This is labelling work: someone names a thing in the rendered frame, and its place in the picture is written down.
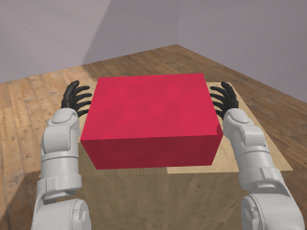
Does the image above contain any pedestal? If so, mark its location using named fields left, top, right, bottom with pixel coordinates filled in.
left=38, top=82, right=293, bottom=230

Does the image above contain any robot left upper arm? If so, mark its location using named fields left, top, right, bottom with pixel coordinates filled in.
left=32, top=198, right=92, bottom=230

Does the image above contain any robot right hand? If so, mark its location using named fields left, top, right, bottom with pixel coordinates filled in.
left=210, top=81, right=239, bottom=120

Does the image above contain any carton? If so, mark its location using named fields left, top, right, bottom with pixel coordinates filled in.
left=80, top=73, right=224, bottom=170

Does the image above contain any robot left forearm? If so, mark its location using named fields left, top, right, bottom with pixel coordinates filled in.
left=31, top=107, right=83, bottom=230

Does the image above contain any robot left hand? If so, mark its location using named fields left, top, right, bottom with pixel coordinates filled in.
left=60, top=80, right=92, bottom=118

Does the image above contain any robot right forearm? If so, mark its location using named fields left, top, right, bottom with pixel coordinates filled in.
left=223, top=108, right=305, bottom=230

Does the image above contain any robot right upper arm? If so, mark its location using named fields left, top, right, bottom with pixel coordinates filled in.
left=241, top=194, right=304, bottom=230

